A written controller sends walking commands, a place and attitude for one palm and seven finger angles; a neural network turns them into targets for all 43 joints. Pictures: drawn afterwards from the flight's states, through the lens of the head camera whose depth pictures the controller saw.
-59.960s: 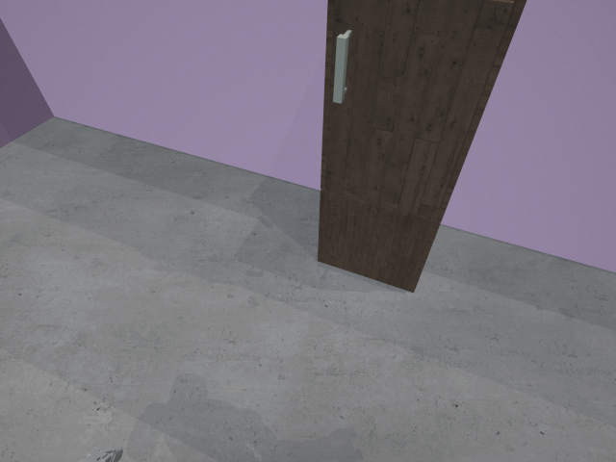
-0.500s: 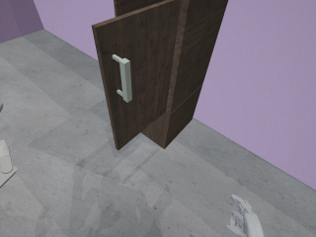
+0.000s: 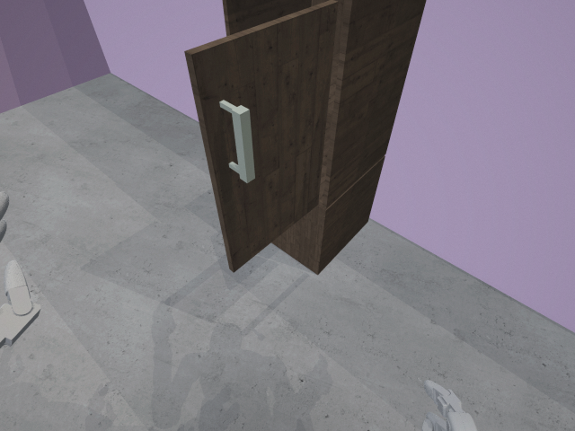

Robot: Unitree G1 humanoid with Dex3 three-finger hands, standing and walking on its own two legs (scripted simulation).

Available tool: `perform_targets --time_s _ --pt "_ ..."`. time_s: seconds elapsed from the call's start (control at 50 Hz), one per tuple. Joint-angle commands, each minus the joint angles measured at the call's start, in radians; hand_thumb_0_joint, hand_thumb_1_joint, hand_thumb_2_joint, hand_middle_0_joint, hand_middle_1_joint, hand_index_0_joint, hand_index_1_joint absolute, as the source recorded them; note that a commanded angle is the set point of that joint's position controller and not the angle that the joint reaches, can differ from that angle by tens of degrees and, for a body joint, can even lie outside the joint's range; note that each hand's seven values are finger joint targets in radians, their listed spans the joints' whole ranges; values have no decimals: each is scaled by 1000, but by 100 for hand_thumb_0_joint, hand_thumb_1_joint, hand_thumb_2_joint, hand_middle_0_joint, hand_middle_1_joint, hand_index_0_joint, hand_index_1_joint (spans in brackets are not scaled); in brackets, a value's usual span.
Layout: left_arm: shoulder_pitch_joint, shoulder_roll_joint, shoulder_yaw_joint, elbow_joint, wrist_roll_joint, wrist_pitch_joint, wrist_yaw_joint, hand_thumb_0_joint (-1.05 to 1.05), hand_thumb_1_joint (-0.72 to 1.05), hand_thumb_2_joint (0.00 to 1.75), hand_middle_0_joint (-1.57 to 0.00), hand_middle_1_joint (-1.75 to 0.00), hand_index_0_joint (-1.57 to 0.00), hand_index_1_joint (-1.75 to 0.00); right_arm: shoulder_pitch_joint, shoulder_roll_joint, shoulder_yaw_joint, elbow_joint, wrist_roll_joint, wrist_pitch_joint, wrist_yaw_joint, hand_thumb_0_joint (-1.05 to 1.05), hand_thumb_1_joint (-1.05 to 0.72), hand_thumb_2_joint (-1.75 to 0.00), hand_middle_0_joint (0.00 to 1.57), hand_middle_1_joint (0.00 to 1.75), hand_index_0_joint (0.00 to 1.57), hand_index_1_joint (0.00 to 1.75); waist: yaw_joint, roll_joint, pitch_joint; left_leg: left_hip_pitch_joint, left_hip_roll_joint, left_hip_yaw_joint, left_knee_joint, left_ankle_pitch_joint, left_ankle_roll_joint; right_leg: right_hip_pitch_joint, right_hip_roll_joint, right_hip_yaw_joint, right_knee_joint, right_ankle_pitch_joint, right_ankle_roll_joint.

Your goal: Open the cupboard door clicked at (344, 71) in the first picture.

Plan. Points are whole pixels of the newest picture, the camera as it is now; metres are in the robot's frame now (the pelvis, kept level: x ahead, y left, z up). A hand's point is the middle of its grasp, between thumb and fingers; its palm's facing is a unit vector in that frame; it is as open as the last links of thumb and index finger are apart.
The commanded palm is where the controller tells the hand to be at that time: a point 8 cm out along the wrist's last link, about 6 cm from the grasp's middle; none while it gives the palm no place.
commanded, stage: let the arm hang, fingers relaxed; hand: left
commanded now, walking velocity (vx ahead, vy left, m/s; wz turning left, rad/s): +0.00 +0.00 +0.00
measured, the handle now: (237, 142) +0.59 +0.13 +0.09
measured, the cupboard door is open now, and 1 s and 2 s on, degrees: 87 87 87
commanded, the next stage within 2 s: look to check the result in 1.10 s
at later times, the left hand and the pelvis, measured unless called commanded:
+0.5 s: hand out of the picture -0.05 +0.21 -0.16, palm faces +0.07 -0.97 -0.23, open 7.1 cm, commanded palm none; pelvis -0.02 +0.01 +0.01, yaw +2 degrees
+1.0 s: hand out of the picture +0.02 +0.20 -0.16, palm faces +0.04 -0.98 -0.21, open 7.4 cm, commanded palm none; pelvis -0.01 +0.02 +0.01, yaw +1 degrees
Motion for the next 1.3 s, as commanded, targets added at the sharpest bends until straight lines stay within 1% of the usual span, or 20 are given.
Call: perform_targets --time_s 0.0,0.02,0.04,0.06,0.08,0.1,0.14,0.18,0.2,0.22,0.28,0.3,0.42,0.46,0.7,0.9,0.94,1.1,1.12,1.28 --pt "-139 -34 -266 580 70 182 -144 0 90 90 -20 -30 -20 -30 -11 -174 -96 71 -3 17 76 0 -90 -90 20 30 20 30 -44 -66 -87 -36 16 -57 131 3 11 -59 -252 168 -36 398 -85" --pt "-175 -68 -289 611 66 200 -147 0 90 90 -20 -30 -20 -30 22 -162 -91 70 -10 44 72 0 -90 -90 20 30 20 30 -42 -115 -78 -34 24 -68 74 119 29 -67 -203 93 9 312 -52" --pt "-180 -82 -305 649 59 211 -151 0 90 90 -20 -30 -20 -30 16 -166 -77 56 -16 67 68 0 -90 -90 20 30 20 30 -25 -142 -54 -32 49 -118 10 180 58 -111 -162 64 35 174 -24" --pt "-195 -85 -316 697 58 214 -154 0 90 90 -20 -30 -20 -30 -15 -195 -72 48 -27 79 64 0 -90 -90 20 30 20 30 -8 -125 -25 -57 93 -184 -44 225 92 -128 -118 48 65 79 0" --pt "-214 -80 -319 747 59 211 -155 0 90 90 -20 -30 -20 -30 -47 -217 -70 42 -36 85 59 0 -90 -90 20 30 20 30 10 -113 -18 -98 120 -224 -83 283 115 -75 -93 40 71 93 18" --pt "-243 -58 -317 810 59 212 -153 0 90 90 -20 -30 -20 -30 -70 -224 -67 52 -39 89 57 0 -90 -90 20 30 20 30 16 -104 -36 -129 122 -237 -113 314 117 3 -90 39 71 112 24" --pt "-269 -44 -328 957 56 213 -148 0 90 90 -20 -30 -20 -30 -96 -201 -56 92 -41 101 54 0 -90 -90 20 30 20 30 30 -64 -37 -127 78 -172 -139 269 80 74 -106 76 12 136 14" --pt "-285 -42 -347 1099 49 207 -143 0 90 90 -20 -30 -20 -30 -81 -156 -42 148 -33 115 50 0 -90 -90 20 30 20 30 18 -50 -49 -44 28 -99 -122 231 44 75 -147 124 -58 212 -7" --pt "-298 -45 -356 1160 45 203 -142 0 90 90 -20 -30 -20 -30 -62 -139 -38 181 -30 119 49 0 -90 -90 20 30 20 30 6 -13 -66 1 21 -83 -131 208 35 72 -156 134 -82 209 -15" --pt "-302 -45 -362 1209 43 202 -139 0 90 90 -20 -30 -20 -30 -53 -134 -37 200 -26 124 47 0 -90 -90 20 30 20 30 3 -5 -68 33 23 -82 -140 195 33 69 -151 124 -99 192 -14" --pt "-281 -95 -358 1330 41 199 -135 0 90 90 -20 -30 -20 -30 -39 -100 -38 267 -29 131 38 0 -90 -90 20 30 20 30 4 120 -48 35 36 -85 -192 94 33 73 -141 117 -168 80 -11" --pt "-277 -89 -363 1363 38 201 -135 0 90 90 -20 -30 -20 -30 -37 -94 -37 283 -29 135 38 0 -90 -90 20 30 20 30 7 162 -24 21 35 -88 -209 56 33 70 -137 112 -181 52 -11" --pt "-274 -81 -376 1490 34 196 -136 0 90 90 -20 -30 -20 -30 38 -104 -46 365 -20 141 34 0 -90 -90 20 30 20 30 1 8 35 37 42 -93 -245 19 39 50 -136 101 -243 -13 -12" --pt "-271 -84 -378 1516 33 195 -135 0 90 90 -20 -30 -20 -30 57 -98 -46 388 -20 139 33 0 -90 -90 20 30 20 30 0 -15 38 51 40 -87 -246 33 40 46 -141 100 -251 -20 -11" --pt "-266 -93 -373 1563 35 201 -128 0 90 90 -20 -30 -20 -30 87 -79 -45 442 -23 136 32 0 -90 -90 20 30 20 30 6 -35 93 26 40 -87 -281 0 43 22 -139 95 -240 -61 -5" --pt "-293 -103 -371 1554 34 195 -126 0 90 90 -20 -30 -20 -30 67 -70 -43 447 -24 127 31 0 -90 -90 20 30 20 30 9 6 78 32 46 -93 -294 62 37 58 -139 92 -220 30 -1" --pt "-296 -103 -372 1554 35 194 -125 0 90 90 -20 -30 -20 -30 64 -67 -45 446 -23 128 32 0 -90 -90 20 30 20 30 8 -14 75 38 43 -88 -288 71 36 60 -142 94 -227 29 0" --pt "-316 -89 -370 1550 34 189 -127 0 90 90 -20 -30 -20 -30 41 -86 -45 448 -21 125 31 0 -90 -90 20 30 20 30 4 3 55 71 47 -83 -287 111 33 75 -144 95 -233 65 0" --pt "-310 -86 -369 1548 34 187 -127 0 90 90 -20 -30 -20 -30 41 -91 -47 444 -20 125 30 0 -90 -90 20 30 20 30 7 -17 46 80 47 -80 -280 119 34 78 -143 94 -237 68 -1" --pt "-323 -71 -372 1558 32 184 -128 0 90 90 -20 -30 -20 -30 12 -113 -47 450 -19 124 29 0 -90 -90 20 30 20 30 3 -20 42 112 53 -80 -283 157 33 84 -147 94 -245 104 -1"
